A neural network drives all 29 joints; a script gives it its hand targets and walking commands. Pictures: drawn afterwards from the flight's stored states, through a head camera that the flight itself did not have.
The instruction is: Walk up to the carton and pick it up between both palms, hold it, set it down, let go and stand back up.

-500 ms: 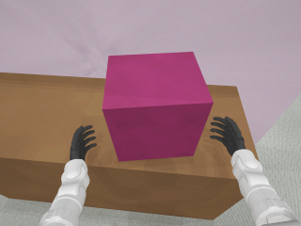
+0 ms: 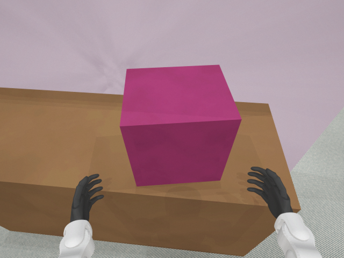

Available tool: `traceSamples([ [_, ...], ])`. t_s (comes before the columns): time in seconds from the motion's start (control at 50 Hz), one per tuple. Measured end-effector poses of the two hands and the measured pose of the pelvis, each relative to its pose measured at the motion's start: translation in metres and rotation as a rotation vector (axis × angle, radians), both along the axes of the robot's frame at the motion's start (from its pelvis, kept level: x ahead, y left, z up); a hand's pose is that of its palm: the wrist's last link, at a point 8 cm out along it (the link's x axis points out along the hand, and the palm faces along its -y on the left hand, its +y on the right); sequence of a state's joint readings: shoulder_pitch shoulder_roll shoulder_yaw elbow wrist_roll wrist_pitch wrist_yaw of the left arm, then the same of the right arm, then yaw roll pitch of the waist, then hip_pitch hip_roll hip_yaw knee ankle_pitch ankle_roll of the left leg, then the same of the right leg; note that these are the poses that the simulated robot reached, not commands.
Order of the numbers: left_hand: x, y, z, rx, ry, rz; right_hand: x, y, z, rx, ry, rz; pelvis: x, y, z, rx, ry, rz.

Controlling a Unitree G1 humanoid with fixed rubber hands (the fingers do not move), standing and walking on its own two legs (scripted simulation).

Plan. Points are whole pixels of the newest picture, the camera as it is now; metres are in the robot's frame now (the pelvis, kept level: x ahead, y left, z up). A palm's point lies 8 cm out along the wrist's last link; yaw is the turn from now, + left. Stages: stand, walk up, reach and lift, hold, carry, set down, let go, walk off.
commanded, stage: set down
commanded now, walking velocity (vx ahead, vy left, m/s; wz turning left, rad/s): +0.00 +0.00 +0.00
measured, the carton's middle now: (176, 128) +0.47 +0.01 +0.01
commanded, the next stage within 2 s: none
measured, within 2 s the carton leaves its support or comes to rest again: neither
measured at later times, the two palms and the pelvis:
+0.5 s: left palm (82, 224) +0.21 +0.22 -0.03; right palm (283, 221) +0.22 -0.23 -0.02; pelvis +0.01 +0.00 +0.00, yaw +0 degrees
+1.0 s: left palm (84, 229) +0.21 +0.22 -0.05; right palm (281, 226) +0.22 -0.24 -0.04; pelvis +0.03 +0.00 +0.01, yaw +0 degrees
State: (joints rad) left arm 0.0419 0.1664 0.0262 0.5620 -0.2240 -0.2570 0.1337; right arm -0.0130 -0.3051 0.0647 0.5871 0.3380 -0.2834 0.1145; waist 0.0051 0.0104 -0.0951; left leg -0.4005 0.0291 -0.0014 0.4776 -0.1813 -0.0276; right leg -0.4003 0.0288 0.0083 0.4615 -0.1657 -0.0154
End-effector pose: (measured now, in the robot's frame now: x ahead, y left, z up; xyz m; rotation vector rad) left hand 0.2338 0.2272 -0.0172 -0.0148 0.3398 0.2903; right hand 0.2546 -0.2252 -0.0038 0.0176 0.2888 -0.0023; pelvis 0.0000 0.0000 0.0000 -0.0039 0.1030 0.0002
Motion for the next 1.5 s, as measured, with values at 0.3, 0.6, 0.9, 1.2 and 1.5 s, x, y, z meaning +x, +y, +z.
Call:
traceSamples([
  [0.3, -0.02, -0.002, -0.008, -0.006, 0.069, 0.006, -0.03, -0.006, -0.009, -0.043, 0.068, 0.007, 0.003, -0.001, 0.001, 0.002, -0.061, 0.001],
  [0.6, -0.019, -0.004, -0.019, -0.016, 0.168, -0.011, -0.031, -0.008, -0.022, -0.08, 0.148, 0.018, 0.012, -0.002, 0.002, 0.002, -0.071, 0.001],
  [0.9, -0.025, -0.003, -0.034, -0.025, 0.255, -0.046, -0.037, -0.011, -0.035, -0.129, 0.224, -0.002, 0.026, 0.0, 0.005, -0.001, -0.065, 0.002],
  [1.2, -0.023, -0.002, -0.042, -0.026, 0.321, -0.094, -0.04, -0.003, -0.046, -0.16, 0.285, -0.012, 0.034, 0.005, 0.006, -0.006, -0.07, 0.003],
  [1.5, -0.027, -0.003, -0.051, -0.015, 0.413, -0.134, -0.048, 0.0, -0.059, -0.197, 0.359, -0.008, 0.039, 0.006, 0.007, -0.008, -0.077, 0.003],
])
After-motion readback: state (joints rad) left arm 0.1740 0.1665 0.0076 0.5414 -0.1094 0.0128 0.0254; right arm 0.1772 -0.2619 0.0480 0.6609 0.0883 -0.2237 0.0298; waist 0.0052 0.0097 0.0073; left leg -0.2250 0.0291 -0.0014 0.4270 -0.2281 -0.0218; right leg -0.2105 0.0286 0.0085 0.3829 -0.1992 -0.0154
